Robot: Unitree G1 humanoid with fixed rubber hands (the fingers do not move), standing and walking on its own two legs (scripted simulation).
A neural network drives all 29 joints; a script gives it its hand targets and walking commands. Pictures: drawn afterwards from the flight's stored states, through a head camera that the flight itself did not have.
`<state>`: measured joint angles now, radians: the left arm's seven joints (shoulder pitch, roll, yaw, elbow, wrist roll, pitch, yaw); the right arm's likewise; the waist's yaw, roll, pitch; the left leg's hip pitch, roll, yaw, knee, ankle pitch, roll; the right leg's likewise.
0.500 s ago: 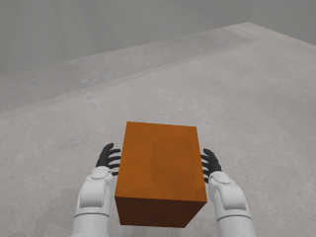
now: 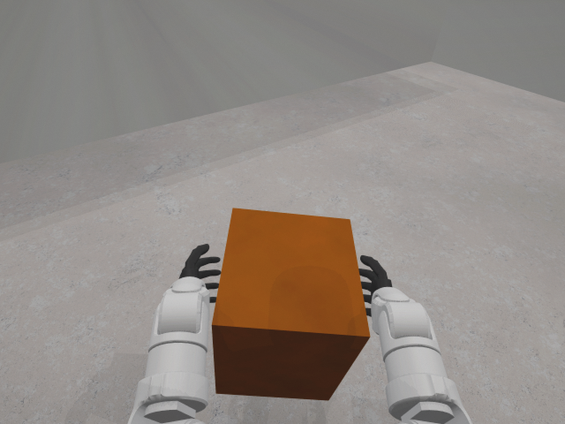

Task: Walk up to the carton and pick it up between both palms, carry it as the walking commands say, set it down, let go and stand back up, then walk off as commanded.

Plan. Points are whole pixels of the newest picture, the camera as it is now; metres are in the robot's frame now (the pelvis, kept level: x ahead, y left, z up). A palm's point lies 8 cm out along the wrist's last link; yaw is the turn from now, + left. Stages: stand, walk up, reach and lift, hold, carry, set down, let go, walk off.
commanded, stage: set down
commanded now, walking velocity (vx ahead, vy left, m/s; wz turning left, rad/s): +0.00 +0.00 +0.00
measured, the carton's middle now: (282, 307) +0.32 +0.04 -0.02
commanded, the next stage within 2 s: none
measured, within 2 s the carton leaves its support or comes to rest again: neither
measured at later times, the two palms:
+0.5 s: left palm (193, 303) +0.30 +0.19 -0.01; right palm (362, 307) +0.34 -0.10 -0.02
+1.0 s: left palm (196, 316) +0.33 +0.21 -0.10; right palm (344, 318) +0.37 -0.08 -0.11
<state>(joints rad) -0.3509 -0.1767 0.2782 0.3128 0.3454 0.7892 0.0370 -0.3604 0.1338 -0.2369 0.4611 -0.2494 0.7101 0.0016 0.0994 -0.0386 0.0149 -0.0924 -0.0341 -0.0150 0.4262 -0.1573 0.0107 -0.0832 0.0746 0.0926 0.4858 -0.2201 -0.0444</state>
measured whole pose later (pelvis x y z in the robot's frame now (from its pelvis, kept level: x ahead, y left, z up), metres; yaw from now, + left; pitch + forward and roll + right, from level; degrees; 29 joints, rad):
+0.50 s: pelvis +0.01 -0.01 -0.01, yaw +0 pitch +0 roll +1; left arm -0.38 -0.16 0.40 0.46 0.35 0.51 -0.01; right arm -0.40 0.19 -0.32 0.60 -0.29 0.45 -0.05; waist 0.14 -0.05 0.02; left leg -0.35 -0.03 -0.03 0.57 -0.22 -0.01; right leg -0.34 0.10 0.09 0.61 -0.27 -0.06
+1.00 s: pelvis -0.01 +0.00 -0.05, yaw +1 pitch +18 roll +0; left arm -0.56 -0.15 0.45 0.50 0.29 0.29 0.01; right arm -0.58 0.14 -0.36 0.65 -0.24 0.25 -0.05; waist 0.11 -0.06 0.03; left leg -0.89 -0.05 -0.05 0.87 -0.28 0.00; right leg -0.86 0.11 0.07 0.89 -0.33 -0.03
